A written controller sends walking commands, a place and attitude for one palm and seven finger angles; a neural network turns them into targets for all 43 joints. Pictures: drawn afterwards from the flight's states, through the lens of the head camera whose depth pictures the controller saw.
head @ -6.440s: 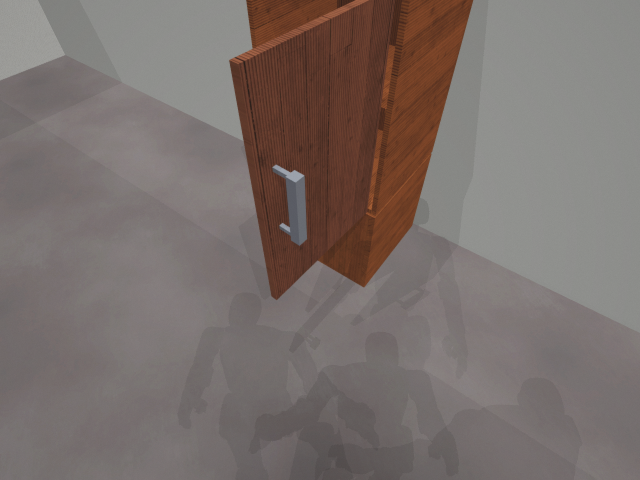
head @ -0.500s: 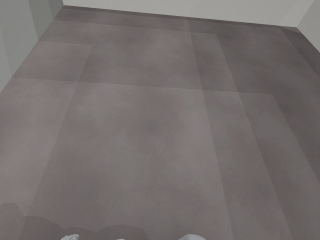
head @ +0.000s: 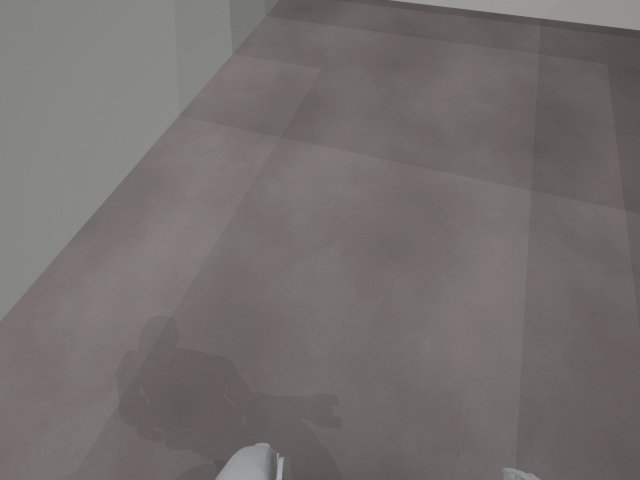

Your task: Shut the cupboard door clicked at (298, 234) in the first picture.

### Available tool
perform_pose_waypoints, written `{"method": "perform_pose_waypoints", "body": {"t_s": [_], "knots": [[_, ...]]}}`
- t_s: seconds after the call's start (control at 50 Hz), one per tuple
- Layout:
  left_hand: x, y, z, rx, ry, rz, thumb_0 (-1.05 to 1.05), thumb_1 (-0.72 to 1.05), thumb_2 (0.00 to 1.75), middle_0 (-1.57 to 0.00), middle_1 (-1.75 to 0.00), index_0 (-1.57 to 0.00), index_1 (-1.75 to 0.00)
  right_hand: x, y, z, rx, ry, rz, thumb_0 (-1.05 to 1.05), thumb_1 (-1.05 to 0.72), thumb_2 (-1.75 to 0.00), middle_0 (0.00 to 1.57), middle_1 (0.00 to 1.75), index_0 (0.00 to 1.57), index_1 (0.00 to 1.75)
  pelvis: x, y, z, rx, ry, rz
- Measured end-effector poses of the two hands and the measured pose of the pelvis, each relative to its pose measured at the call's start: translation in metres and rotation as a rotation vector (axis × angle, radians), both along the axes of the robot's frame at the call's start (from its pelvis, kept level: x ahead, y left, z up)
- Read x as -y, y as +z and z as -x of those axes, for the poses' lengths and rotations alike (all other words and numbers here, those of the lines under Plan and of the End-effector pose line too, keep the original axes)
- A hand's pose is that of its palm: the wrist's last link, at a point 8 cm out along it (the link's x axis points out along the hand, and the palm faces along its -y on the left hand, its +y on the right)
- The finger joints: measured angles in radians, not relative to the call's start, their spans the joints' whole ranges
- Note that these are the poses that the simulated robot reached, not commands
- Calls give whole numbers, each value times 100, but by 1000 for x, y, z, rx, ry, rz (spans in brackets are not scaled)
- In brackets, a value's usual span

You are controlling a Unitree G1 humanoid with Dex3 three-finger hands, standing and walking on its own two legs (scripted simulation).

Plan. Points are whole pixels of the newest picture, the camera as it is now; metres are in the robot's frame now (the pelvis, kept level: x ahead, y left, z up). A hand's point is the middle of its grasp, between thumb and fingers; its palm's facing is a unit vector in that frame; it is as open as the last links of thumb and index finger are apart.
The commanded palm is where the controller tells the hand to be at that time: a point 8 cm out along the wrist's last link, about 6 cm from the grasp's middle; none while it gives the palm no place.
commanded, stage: walk to a spot facing it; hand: left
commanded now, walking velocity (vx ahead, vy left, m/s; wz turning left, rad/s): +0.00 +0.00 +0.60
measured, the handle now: out of the picture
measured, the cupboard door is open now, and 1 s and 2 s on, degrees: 87 87 87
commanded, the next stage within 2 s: none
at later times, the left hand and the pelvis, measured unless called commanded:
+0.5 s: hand out of the picture +0.06 +0.23 -0.16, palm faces +0.28 -0.92 -0.29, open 7.4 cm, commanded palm none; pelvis +0.01 -0.01 -0.01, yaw +17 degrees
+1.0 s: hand out of the picture -0.07 +0.18 -0.20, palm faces +0.58 -0.78 -0.24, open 7.4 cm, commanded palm none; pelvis +0.03 -0.02 -0.02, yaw +35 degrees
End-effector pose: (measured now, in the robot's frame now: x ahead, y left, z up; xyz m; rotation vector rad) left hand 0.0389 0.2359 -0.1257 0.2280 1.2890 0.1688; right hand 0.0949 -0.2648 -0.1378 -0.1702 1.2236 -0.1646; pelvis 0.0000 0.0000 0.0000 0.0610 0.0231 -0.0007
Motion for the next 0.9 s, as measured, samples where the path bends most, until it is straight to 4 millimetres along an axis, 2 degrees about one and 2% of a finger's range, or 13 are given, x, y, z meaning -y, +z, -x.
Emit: {"method": "perform_pose_waypoints", "body": {"t_s": [0.08, 0.16, 0.22, 0.3, 0.4, 0.52, 0.58, 0.66, 0.74, 0.82, 0.9], "knots": [[-3, -10, 27, -26, 80, 19, 1, 91, 90, -20, -30, -20, -30, -15, 3, -35, 30, 95, 6, 1, -91, -90, 19, 30, 19, 30, -2, -4, -1, 6, 55, 9], [-17, -28, 51, -50, 159, 39, 1, 91, 90, -20, -30, -20, -30, -39, 4, -69, 94, 188, 21, 1, -91, -90, 19, 30, 19, 30, -11, -15, -3, 9, 111, 28], [-32, -40, 59, -68, 206, 36, 1, 91, 90, -20, -30, -20, -30, -54, 5, -82, 137, 240, 35, 1, -90, -90, 19, 30, 20, 30, -16, -23, -1, 13, 153, 34], [-44, -33, 46, -22, 240, 18, 1, 91, 90, -20, -30, -20, -30, -59, 11, -75, 103, 276, 48, 1, -90, -90, 20, 30, 20, 30, -14, -15, 0, 12, 197, 51], [-47, -15, 21, 72, 253, -7, 1, 91, 90, -20, -30, -19, -30, -51, 9, -63, 33, 293, 44, 1, -90, -90, 20, 30, 20, 30, -6, -8, -4, 3, 245, 67], [-31, -3, -3, 142, 262, -53, 1, 91, 90, -19, -30, -19, -30, -22, -8, -58, -35, 298, 24, 1, -90, -90, 20, 30, 20, 30, 19, -12, -14, -10, 315, 61], [-15, 0, -3, 165, 276, -79, 1, 91, 90, -20, -30, -20, -30, -7, -20, -64, -62, 303, 16, 1, -90, -90, 20, 30, 20, 30, 32, -17, -19, -9, 349, 46], [7, 7, 13, 134, 325, -65, 1, 91, 90, -20, -30, -20, -30, 0, -16, -81, -84, 344, 19, 1, -90, -90, 20, 30, 20, 30, 38, -8, -26, 2, 406, 24], [27, 4, 34, 94, 392, -29, 1, 90, 90, -20, -30, -20, -30, -7, -6, -104, -75, 402, 17, 1, -90, -90, 19, 30, 20, 30, 41, -2, -32, 7, 459, 9], [37, -6, 64, 60, 478, 0, 1, 91, 90, -20, -30, -20, -30, -31, -1, -134, -42, 493, 23, 1, -91, -90, 19, 30, 19, 30, 39, -3, -34, 17, 513, 12], [37, -23, 101, 17, 568, 24, 1, 91, 90, -20, -30, -20, -30, -68, 3, -166, 27, 596, 33, 1, -91, -90, 19, 30, 19, 30, 29, -12, -34, 27, 567, 27]]}}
